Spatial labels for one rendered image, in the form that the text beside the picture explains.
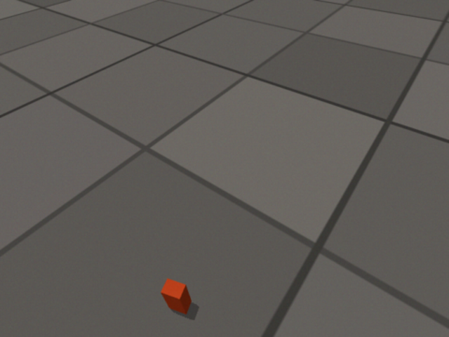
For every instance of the carton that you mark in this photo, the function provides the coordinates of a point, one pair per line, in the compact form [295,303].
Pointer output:
[176,296]

